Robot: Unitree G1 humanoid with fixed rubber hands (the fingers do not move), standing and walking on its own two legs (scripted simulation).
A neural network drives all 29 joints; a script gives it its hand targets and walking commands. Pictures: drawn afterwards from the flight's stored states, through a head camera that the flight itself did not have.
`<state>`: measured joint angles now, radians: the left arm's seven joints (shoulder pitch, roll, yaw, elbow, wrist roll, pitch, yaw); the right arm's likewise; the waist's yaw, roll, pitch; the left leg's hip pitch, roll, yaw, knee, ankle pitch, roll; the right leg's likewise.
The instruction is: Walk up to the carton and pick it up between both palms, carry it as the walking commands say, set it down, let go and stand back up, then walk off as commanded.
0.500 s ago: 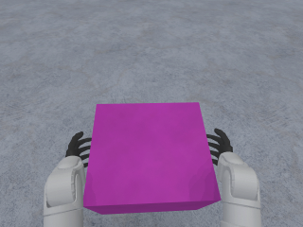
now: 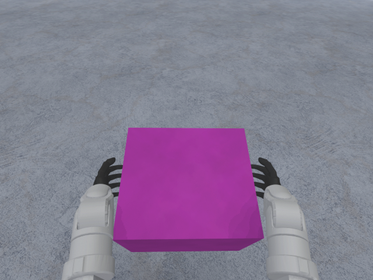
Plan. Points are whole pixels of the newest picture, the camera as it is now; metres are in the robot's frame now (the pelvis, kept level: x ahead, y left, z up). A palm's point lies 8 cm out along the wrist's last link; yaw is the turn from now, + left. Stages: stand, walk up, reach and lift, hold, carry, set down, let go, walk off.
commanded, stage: hold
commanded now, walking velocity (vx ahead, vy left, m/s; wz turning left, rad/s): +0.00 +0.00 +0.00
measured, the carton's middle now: (186, 192) +0.35 -0.01 -0.04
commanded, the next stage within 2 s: set down in 0.52 s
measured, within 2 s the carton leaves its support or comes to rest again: neither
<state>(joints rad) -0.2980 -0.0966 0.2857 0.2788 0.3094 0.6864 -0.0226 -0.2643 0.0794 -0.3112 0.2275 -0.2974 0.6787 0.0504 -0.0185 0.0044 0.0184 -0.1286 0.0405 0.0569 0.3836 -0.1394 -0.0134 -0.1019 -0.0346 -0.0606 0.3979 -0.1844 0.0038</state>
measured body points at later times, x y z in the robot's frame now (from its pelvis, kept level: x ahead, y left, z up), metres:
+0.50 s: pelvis +0.03 +0.00 +0.01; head +0.01 +0.00 +0.46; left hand +0.32 +0.18 +0.04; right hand +0.32 -0.20 +0.04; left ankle +0.05 +0.13 -0.74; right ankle +0.03 -0.12 -0.74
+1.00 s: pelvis +0.03 -0.01 +0.00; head +0.07 +0.00 +0.45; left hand +0.33 +0.18 -0.02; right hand +0.33 -0.20 -0.02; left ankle +0.05 +0.13 -0.74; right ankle +0.03 -0.12 -0.74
